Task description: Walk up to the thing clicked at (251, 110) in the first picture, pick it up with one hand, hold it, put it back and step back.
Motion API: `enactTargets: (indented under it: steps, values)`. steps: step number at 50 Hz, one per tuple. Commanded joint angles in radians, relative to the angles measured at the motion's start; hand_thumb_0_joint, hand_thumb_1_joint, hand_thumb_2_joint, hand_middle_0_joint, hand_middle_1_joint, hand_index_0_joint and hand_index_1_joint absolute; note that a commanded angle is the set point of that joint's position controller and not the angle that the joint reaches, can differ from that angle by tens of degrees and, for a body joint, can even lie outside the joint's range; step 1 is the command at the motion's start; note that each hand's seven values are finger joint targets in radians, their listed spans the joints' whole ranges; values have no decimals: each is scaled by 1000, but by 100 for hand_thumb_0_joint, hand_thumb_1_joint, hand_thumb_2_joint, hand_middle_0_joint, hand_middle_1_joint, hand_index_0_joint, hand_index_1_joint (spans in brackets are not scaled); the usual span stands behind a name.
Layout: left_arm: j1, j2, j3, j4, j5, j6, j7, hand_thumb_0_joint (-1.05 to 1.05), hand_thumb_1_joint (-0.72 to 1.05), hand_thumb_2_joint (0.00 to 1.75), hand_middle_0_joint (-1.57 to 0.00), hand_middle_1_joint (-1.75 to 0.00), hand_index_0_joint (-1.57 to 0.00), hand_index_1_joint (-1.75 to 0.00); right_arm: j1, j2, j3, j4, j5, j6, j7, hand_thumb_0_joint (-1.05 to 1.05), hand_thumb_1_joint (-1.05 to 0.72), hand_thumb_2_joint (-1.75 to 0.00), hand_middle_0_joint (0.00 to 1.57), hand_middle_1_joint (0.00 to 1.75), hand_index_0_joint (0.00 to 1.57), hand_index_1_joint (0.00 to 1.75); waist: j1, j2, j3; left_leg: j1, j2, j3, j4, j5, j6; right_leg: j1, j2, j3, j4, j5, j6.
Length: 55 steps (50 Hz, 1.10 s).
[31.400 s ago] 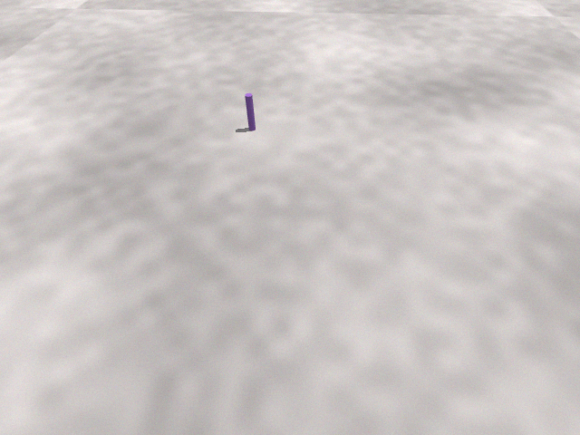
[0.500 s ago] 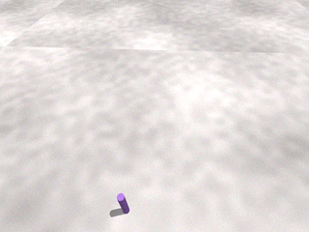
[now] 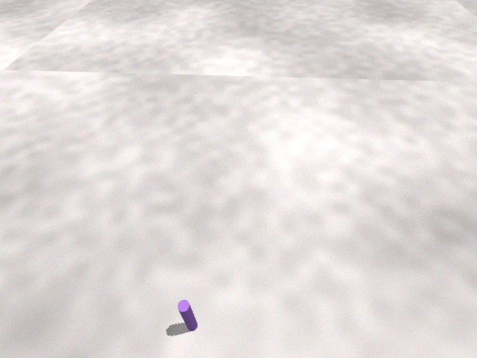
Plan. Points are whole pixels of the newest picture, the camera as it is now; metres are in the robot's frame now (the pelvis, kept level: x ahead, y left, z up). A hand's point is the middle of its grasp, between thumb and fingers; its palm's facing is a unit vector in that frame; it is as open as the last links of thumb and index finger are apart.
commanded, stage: stand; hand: left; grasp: from the side
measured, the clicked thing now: (188, 316) +0.42 +0.22 -0.67
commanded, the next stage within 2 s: step back in 0.24 s
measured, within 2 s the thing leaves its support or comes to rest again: neither
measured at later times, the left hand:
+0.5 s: hand out of the picture +0.07 +0.28 -0.17, palm faces -0.02 -0.92 -0.38, open 7.4 cm
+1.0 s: hand out of the picture -0.09 +0.27 -0.18, palm faces -0.09 -0.92 -0.39, open 7.3 cm
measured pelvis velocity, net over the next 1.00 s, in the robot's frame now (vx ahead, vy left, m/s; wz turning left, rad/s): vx -0.16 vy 0.00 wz -0.07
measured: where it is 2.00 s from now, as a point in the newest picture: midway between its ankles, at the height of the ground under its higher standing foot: outside the picture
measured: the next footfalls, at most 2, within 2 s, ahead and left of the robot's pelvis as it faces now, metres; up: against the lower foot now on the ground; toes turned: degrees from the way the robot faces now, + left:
right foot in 0.94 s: -0.16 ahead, -0.11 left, +0.00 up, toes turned -3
left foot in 1.32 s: -0.21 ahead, +0.12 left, +0.00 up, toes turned -2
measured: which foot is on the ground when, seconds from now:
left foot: down 0.00-0.98, up 1.00-1.00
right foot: down 0.00-0.58, up 0.60-0.92, down 0.94-1.00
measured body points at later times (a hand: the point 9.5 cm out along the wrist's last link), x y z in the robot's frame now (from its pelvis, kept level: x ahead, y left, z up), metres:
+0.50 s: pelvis -0.04 +0.01 -0.02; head +0.02 +0.01 +0.42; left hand +0.07 +0.33 -0.15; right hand +0.05 -0.31 -0.14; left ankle -0.01 +0.12 -0.75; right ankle -0.02 -0.13 -0.75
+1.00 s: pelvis -0.16 +0.00 -0.03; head -0.10 -0.01 +0.41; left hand -0.08 +0.31 -0.16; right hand -0.06 -0.32 -0.16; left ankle -0.01 +0.12 -0.74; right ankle -0.20 -0.11 -0.75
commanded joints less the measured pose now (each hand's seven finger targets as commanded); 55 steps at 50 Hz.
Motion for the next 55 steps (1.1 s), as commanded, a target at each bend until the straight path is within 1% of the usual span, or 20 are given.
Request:
enactTargets:
  steps: [1, 11, 12, 16, 25, 27, 28, 29, 30, 31, 34, 42, 46, 47, 48, 49, 50, 51, 53, 55]
  values:
    - [-29, 208, 40, -57, -3, -18, 12, 0, 90, 90, -20, -30, -20, -30, -39, -212, -39, -55, -1, -19, -11, 0, -90, -90, 20, 30, 20, 30, 0, 5, -91, 28, 130, -100, -38, 201, 16, 15, -113, 92, -37, 185, -28]
    - [-30, 208, 38, -62, -6, -18, 11, 0, 90, 90, -20, -30, -20, -30, -33, -210, -35, -56, 1, -18, -9, 0, -90, -90, 20, 30, 20, 30, -6, 3, -71, 8, 126, -97, -48, 168, 12, 5, -111, 96, -51, 160, -27]
    - [-25, 293, 85, -93, -22, -10, 14, 0, 90, 90, -20, -30, -20, -30, -70, -258, -58, -80, 1, 0, -3, 0, -90, -90, 20, 30, 20, 30, -2, -15, 40, -63, 107, -109, 58, 305, 35, -76, -95, 114, 33, 327, -38]
    - [-10, 275, 95, -147, -23, -1, 21, 0, 90, 90, -20, -30, -20, -30, -29, -237, -68, -127, 16, 15, 0, 0, -90, -90, 20, 30, 20, 30, -14, -26, -98, -52, 95, -76, 174, 356, 54, -29, -109, 108, 113, 410, -86]
    - [-96, 312, 109, -277, 1, 36, 15, 0, 90, 90, -20, -30, -20, -30, 35, -232, -98, -198, 5, 49, 18, 0, -90, -90, 20, 30, 20, 30, -32, -129, -115, -63, 11, -60, 422, -8, 84, -269, -216, 211, 179, 176, -198]
    - [-117, 301, 109, -298, 4, 43, 13, 0, 90, 90, -20, -30, -20, -30, 63, -254, -109, -207, 2, 47, 23, 0, -90, -90, 20, 30, 20, 30, -47, -96, -98, -74, 60, -123, 367, 6, 118, -334, -164, 182, 275, 49, -174]
    - [-114, 271, 103, -310, -1, 47, 13, 0, 90, 90, -20, -30, -20, -30, 70, -297, -114, -220, -4, 43, 24, 0, -90, -90, 20, 30, 20, 30, -63, 42, -84, -134, 184, -264, 163, 114, 171, -336, -31, 101, 438, -108, -105]
    - [-89, 233, 98, -300, 0, 55, 17, 0, 90, 90, -20, -30, -20, -30, 41, -366, -131, -230, -11, 34, 23, 0, -90, -90, 20, 30, 20, 30, -62, 235, -75, -212, 341, -469, -29, 148, 244, -318, 123, 58, 681, -405, -64]
    - [-49, 243, 105, -292, 7, 67, 25, 0, 90, 90, -20, -30, -20, -30, 43, -396, -141, -239, -25, 28, 18, 0, -90, -90, 20, 30, 20, 30, -50, 170, -81, -245, 361, -536, -56, 31, 256, -314, 139, 191, 811, -455, -64]
    - [-15, 254, 105, -285, 6, 69, 25, 0, 90, 90, -20, -30, -20, -30, 18, -387, -141, -258, -26, 25, 12, 0, -90, -90, 20, 30, 20, 30, -34, 164, -65, -249, 370, -537, -63, -26, 263, -346, 127, 205, 875, -443, -66]
    - [90, 263, 106, -254, -8, 72, 19, 0, 90, 90, -20, -30, -20, -30, -82, -311, -126, -308, -28, 19, -1, 0, -90, -90, 20, 30, 20, 30, 31, 110, -58, -210, 259, -320, 4, -31, 193, -393, 113, 218, 945, -309, -54]
    - [95, 235, 115, -320, 2, 51, 7, 0, 90, 90, -20, -30, -20, -30, 34, -297, -123, -319, -26, 23, -10, 0, -90, -90, 20, 30, 20, 30, -35, 147, -131, 6, 266, -245, 85, 82, 241, -337, 57, 120, 590, -347, 15]
    - [275, 221, 125, -248, 5, 42, 2, 0, 90, 90, -20, -30, -20, -30, -22, -315, -123, -336, -19, 45, -7, 0, -90, -90, 20, 30, 20, 30, 28, 187, -161, -109, 242, -190, 151, 44, 178, -116, 42, 40, 188, -168, -23]
    - [301, 230, 132, -234, 14, 39, 3, 0, 90, 90, -20, -30, -20, -30, -22, -299, -118, -335, -11, 51, -4, 0, -90, -90, 20, 30, 20, 30, 37, 170, -152, -192, 216, -172, 178, -6, 136, -51, 37, 47, 117, -99, -41]
    - [274, 286, 147, -256, 30, 34, 2, 0, 90, 90, -20, -30, -20, -30, -12, -261, -107, -341, -2, 52, 1, 0, -90, -90, 20, 30, 20, 30, 27, 3, -100, -330, 127, -112, 290, -137, 71, -63, -72, 270, 62, -177, -86]
    - [187, 360, 167, -302, 31, 34, -1, 0, 90, 90, -20, -30, -20, -30, 6, -203, -92, -349, -1, 52, -2, 0, -90, -90, 20, 30, 20, 30, 2, -235, -19, -507, -50, -18, 472, -338, 0, -116, -243, 533, -40, -268, -159]
    - [95, 451, 178, -355, 40, 35, 5, 0, 90, 90, -20, -30, -20, -30, -65, -247, -114, -350, -8, 54, -18, 0, -90, -90, 20, 30, 20, 30, 64, -294, 40, -414, -87, -124, 716, -420, -22, -370, -400, 654, -93, -246, -326]
    - [27, 411, 173, -378, 36, 28, 9, 0, 90, 90, -20, -30, -20, -30, -44, -279, -128, -336, -9, 54, -20, 0, -90, -90, 20, 30, 20, 30, 24, -253, 89, -369, -58, -187, 836, -372, -21, -462, -391, 618, -91, -218, -323]
    - [-39, 287, 141, -404, 26, 15, 15, 0, 90, 90, -20, -30, -20, -30, 33, -259, -116, -300, 10, 50, -9, 0, -90, -90, 20, 30, 20, 30, -47, -92, 79, -363, -138, -204, 878, -237, -7, -352, -180, 279, 32, 180, -199]
    - [-22, 264, 143, -395, 22, 18, 18, 0, 90, 90, -20, -30, -20, -30, 94, -214, -87, -290, 18, 40, -21, 0, -90, -90, 20, 30, 20, 30, -58, -137, -10, -423, -166, -174, 873, -224, -5, -177, -121, 167, 125, 394, -135]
